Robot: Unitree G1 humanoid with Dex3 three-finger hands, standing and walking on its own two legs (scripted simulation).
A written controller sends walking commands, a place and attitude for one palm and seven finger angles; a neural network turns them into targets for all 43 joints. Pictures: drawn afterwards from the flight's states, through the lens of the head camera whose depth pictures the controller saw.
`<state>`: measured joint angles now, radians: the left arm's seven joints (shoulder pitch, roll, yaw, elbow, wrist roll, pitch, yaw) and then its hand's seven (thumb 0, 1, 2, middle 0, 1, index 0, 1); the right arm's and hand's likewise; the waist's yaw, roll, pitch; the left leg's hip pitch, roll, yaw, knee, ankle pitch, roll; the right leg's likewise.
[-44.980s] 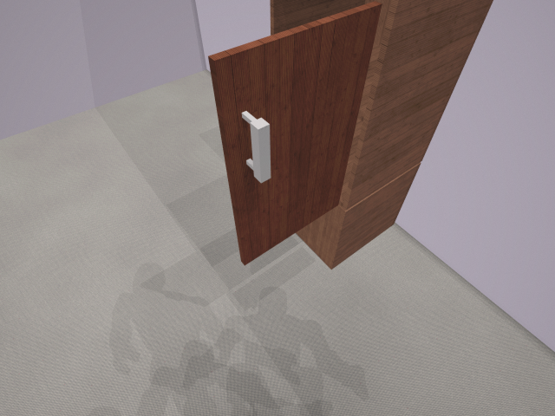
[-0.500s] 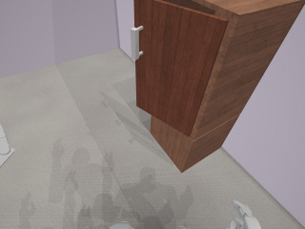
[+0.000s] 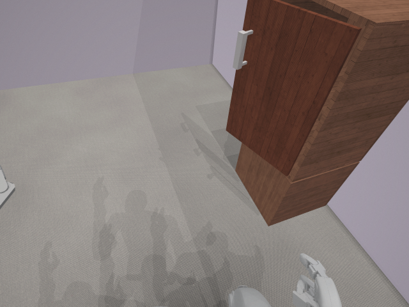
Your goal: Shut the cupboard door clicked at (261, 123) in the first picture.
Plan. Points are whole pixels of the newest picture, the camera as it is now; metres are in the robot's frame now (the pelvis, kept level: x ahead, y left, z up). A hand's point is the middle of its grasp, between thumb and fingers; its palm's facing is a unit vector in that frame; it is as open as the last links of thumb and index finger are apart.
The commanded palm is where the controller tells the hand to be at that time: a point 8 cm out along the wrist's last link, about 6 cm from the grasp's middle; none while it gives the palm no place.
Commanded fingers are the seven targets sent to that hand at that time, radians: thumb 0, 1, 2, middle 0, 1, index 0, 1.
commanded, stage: stop stepping back and stand still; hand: left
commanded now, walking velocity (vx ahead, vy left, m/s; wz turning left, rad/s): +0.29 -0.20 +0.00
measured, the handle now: (243, 49) +0.92 -0.05 +0.10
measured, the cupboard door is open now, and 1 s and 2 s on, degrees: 20 20 20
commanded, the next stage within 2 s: let the arm hang, fingers relaxed in 0.80 s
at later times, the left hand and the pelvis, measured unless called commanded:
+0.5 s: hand (52, 195) +0.21 +0.24 +0.18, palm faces +0.34 -0.86 -0.39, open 7.4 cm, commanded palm +0.15 +0.28 +0.20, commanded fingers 0.00 0.90 0.90 -0.20 -0.30 -0.20 -0.30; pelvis -0.03 +0.01 +0.01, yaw -9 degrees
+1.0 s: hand (101, 225) +0.24 +0.22 +0.05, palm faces +0.10 -0.89 -0.44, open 7.4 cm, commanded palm none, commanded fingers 0.00 0.90 0.90 -0.20 -0.30 -0.20 -0.30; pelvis -0.02 +0.00 +0.01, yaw -10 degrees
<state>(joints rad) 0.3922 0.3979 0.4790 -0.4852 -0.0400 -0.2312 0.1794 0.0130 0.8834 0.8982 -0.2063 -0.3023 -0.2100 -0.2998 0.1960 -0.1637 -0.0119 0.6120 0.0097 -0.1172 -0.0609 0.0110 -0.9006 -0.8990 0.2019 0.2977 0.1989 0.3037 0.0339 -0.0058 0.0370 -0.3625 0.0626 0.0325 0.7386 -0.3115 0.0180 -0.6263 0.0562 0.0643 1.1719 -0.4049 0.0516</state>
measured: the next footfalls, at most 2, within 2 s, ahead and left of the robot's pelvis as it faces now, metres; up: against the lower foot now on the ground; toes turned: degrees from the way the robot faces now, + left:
right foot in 0.22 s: -0.03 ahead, -0.09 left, +0.00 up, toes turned -14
left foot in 0.46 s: +0.09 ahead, +0.07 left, +0.00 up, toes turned -4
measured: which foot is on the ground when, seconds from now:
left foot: down 0.00-0.22, up 0.24-0.44, down 0.46-1.00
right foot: up 0.00-0.20, down 0.22-1.00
